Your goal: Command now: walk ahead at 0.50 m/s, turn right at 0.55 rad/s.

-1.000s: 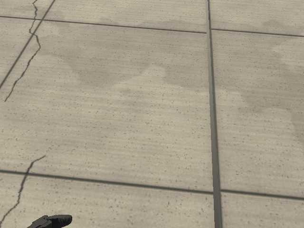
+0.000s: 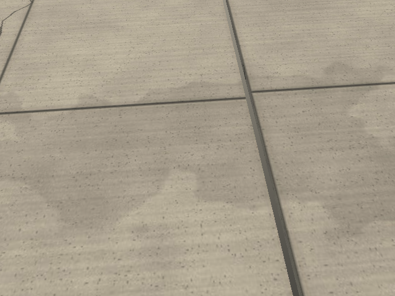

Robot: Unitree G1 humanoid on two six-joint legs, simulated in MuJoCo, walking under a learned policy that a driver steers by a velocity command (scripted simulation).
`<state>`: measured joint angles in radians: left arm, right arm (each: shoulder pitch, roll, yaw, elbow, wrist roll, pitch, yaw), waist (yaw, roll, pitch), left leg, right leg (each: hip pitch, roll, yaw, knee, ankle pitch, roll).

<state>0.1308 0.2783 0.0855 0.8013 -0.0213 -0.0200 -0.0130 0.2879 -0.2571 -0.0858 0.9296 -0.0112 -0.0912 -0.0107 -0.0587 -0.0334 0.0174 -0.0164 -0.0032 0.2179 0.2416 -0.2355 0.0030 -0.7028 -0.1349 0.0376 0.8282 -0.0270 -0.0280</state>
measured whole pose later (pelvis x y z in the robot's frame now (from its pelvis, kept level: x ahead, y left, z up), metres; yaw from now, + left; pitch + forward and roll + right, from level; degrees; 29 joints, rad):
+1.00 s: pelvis +0.57 -0.03 +0.00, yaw +12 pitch +2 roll +1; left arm 0.09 0.28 0.05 0.77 0.01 -0.10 0.00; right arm 0.29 -0.25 -0.06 0.78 0.01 -0.06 0.01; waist -0.04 -0.03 0.03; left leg -0.15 -0.12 -0.06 0.31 -0.19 0.09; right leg -0.67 -0.13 0.07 0.79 -0.08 0.04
